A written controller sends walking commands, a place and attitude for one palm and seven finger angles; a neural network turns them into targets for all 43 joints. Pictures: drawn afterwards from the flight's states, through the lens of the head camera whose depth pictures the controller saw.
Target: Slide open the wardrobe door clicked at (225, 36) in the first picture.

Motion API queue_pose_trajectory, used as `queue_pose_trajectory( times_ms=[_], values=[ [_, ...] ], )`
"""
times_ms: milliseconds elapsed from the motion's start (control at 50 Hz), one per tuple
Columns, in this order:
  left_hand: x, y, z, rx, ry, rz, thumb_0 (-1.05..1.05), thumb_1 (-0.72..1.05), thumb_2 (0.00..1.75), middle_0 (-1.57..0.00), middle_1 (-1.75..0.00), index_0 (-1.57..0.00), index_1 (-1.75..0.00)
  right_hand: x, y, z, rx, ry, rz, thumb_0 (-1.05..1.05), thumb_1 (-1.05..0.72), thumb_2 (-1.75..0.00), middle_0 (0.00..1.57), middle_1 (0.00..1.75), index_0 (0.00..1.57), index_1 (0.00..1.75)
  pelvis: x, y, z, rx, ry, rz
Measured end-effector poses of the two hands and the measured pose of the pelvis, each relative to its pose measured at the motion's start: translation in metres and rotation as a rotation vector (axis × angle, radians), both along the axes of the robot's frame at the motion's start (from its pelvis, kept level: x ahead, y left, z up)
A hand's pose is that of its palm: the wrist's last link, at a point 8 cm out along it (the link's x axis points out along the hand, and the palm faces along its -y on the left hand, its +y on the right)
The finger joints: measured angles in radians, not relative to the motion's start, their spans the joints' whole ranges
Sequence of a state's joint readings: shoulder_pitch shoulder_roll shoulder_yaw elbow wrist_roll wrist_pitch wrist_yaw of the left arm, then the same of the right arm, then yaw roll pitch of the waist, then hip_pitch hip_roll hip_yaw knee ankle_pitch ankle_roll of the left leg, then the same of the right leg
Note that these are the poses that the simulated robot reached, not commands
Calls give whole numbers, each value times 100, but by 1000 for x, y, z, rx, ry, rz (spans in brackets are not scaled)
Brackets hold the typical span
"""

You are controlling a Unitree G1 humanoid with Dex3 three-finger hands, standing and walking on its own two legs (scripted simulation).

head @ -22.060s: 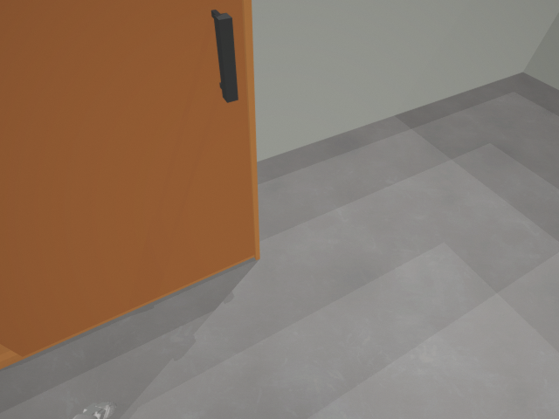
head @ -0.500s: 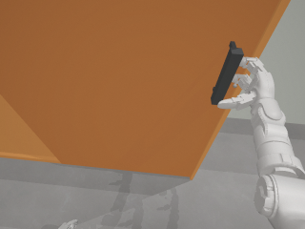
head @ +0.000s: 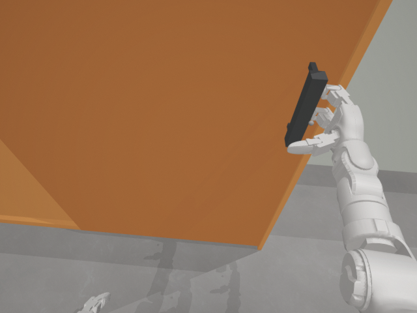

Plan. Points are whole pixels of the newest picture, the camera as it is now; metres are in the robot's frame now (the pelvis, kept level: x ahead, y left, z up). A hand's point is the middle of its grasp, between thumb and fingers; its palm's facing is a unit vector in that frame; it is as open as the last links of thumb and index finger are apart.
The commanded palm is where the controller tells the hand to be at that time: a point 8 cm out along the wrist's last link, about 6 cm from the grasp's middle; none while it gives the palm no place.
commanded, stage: slide the fingers in behind the handle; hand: right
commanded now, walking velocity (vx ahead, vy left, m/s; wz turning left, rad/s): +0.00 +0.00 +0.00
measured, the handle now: (301, 106) +0.50 -0.13 +0.14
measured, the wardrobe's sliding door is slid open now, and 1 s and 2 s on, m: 0.00 0.00 0.00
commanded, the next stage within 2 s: grip the handle and tug to test in 0.88 s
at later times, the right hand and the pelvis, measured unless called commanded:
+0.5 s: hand (296, 120) +0.45 -0.11 +0.15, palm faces -0.03 +1.00 +0.02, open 14.0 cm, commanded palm +0.42 -0.16 +0.15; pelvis -0.01 +0.00 +0.00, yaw +0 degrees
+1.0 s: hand (294, 119) +0.45 -0.11 +0.15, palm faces -0.02 +1.00 +0.01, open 14.0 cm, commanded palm +0.42 -0.15 +0.15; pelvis +0.00 +0.00 +0.00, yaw +0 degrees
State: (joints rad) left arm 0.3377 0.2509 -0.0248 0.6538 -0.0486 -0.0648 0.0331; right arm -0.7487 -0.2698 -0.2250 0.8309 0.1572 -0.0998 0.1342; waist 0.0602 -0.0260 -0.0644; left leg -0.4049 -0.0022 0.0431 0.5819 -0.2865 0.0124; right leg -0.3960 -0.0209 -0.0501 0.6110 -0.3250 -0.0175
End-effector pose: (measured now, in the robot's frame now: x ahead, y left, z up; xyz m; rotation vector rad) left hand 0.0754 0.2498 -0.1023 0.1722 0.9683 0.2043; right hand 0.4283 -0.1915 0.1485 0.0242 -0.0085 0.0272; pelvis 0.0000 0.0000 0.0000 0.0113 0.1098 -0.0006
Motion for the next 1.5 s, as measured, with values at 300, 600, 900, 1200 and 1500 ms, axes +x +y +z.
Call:
queue_pose_trajectory(
  times_ms=[300,600,900,1200,1500],
  values=[
    [0,-3,0,-9,-12,-2,1,90,89,-20,-30,-20,-30,-3,17,-1,-4,16,0,-1,50,-30,30,120,30,120,-4,1,0,-3,-10,0],
    [-18,1,-5,-12,27,12,1,90,89,-20,-30,-20,-30,3,30,1,-14,6,1,-1,50,-30,30,120,30,120,-7,2,0,-5,-3,2],
    [-20,6,-6,-11,35,21,1,90,89,-20,-30,-20,-30,2,31,2,-15,-6,-2,-1,50,-30,29,120,29,120,-5,4,1,-5,-4,4],
    [2,2,-3,-18,-1,-7,1,90,89,-20,-30,-20,-30,-1,30,4,-18,-6,-7,-1,33,-38,29,123,29,122,-1,5,1,-5,-10,-3],
    [3,-1,-6,-19,20,-21,1,90,89,-20,-30,-20,-30,5,30,3,-21,5,-7,0,-32,-65,37,132,37,131,0,3,1,-5,2,-11]
  ],
)
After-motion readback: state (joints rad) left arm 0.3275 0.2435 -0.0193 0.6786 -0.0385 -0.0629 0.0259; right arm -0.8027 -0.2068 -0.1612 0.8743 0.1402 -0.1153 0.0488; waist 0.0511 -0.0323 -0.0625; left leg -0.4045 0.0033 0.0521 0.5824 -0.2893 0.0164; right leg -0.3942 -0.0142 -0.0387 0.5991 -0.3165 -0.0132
